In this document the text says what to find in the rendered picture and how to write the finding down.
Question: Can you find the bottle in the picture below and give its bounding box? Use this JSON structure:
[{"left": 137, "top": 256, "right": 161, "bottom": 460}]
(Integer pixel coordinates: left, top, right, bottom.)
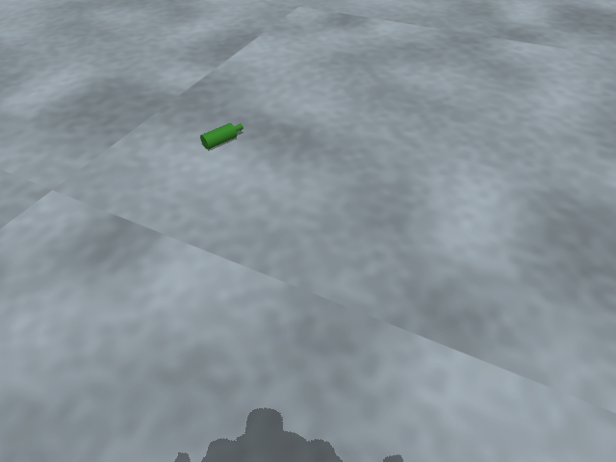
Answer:
[{"left": 200, "top": 123, "right": 244, "bottom": 150}]

